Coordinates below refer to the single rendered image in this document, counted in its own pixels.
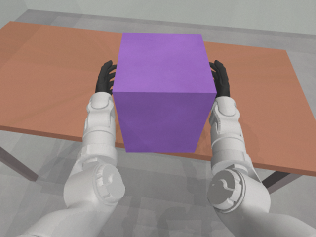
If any right robot upper arm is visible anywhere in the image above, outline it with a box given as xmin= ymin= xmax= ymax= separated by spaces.
xmin=207 ymin=169 xmax=316 ymax=237

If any robot right forearm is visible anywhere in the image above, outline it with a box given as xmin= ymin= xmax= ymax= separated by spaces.
xmin=209 ymin=96 xmax=262 ymax=184

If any left robot hand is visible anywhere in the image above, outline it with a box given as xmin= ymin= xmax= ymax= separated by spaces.
xmin=95 ymin=60 xmax=117 ymax=95

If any right robot hand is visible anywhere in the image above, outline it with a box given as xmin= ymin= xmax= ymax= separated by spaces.
xmin=209 ymin=60 xmax=231 ymax=99

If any table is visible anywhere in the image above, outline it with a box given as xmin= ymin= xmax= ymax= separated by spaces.
xmin=0 ymin=21 xmax=316 ymax=194

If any left robot upper arm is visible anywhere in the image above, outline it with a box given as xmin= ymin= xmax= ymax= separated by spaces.
xmin=16 ymin=163 xmax=125 ymax=237

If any carton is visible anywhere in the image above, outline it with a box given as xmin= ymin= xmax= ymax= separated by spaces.
xmin=112 ymin=32 xmax=217 ymax=153

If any robot left forearm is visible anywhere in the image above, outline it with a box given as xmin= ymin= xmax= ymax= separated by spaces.
xmin=68 ymin=92 xmax=118 ymax=178

